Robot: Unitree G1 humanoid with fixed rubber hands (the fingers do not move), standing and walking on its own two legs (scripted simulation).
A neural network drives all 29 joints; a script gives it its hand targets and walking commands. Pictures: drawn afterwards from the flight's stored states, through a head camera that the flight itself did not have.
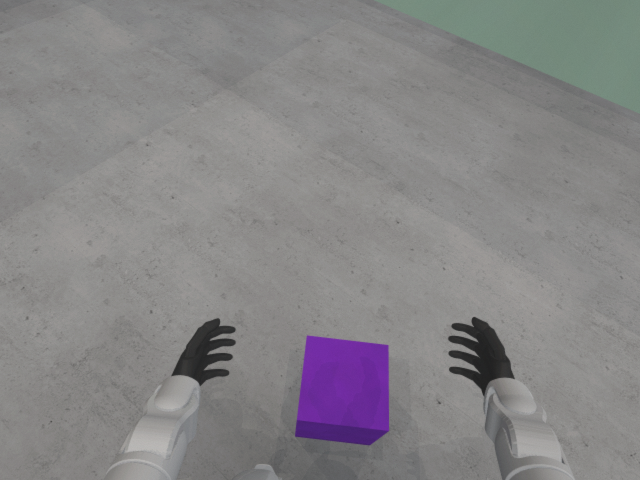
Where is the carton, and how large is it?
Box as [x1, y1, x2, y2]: [295, 335, 388, 444]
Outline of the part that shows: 307,335 295,436 370,444 388,430 388,345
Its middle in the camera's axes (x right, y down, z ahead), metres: +0.06 +0.41 +1.04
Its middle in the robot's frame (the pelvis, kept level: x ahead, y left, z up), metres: +0.38 -0.08 -0.62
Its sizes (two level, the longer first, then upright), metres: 0.210 0.200 0.250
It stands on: the floor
